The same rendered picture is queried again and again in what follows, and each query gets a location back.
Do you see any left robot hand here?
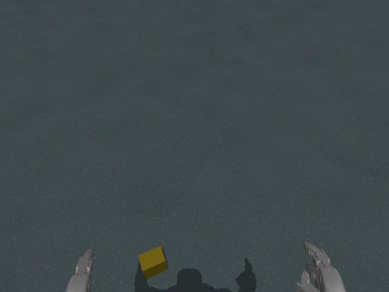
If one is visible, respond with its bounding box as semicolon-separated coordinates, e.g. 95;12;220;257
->
66;249;93;292

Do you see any carton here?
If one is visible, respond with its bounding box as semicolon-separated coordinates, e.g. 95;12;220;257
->
138;246;168;279

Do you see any right robot hand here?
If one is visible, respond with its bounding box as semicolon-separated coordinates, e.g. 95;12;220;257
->
297;242;346;292

